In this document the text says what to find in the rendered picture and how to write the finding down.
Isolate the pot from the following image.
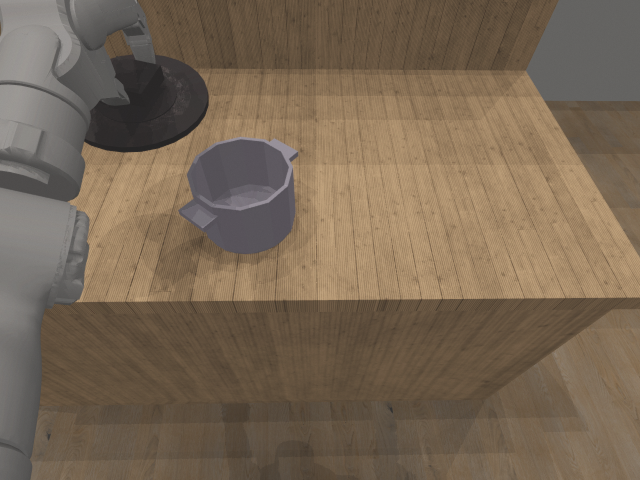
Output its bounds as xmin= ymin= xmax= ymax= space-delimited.
xmin=178 ymin=137 xmax=298 ymax=254

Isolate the table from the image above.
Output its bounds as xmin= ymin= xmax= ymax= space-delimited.
xmin=0 ymin=0 xmax=640 ymax=406

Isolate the left robot upper arm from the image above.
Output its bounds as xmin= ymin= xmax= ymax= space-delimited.
xmin=0 ymin=188 xmax=90 ymax=480

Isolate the left robot forearm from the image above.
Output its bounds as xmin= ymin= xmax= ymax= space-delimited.
xmin=0 ymin=0 xmax=107 ymax=202

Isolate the knob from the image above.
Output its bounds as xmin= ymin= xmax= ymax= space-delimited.
xmin=112 ymin=56 xmax=164 ymax=108

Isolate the robot left hand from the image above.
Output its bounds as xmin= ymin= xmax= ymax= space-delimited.
xmin=93 ymin=0 xmax=156 ymax=106

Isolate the lid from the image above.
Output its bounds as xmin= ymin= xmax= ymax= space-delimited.
xmin=84 ymin=55 xmax=209 ymax=153

